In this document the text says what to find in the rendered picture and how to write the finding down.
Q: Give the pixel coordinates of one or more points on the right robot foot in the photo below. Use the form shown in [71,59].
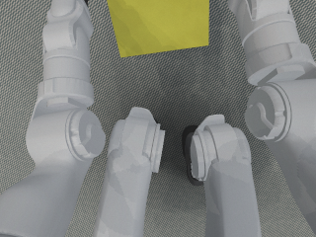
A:
[187,137]

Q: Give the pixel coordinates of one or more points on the right robot forearm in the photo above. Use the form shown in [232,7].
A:
[271,42]

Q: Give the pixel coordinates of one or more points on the right robot upper arm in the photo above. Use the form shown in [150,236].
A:
[283,114]

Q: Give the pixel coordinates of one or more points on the carton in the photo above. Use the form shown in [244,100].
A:
[152,26]

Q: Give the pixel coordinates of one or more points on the left robot upper arm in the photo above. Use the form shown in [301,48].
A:
[63,145]

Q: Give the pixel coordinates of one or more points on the left robot forearm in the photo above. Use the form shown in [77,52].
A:
[66,61]

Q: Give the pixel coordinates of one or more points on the robot right thigh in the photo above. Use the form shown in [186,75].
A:
[230,195]

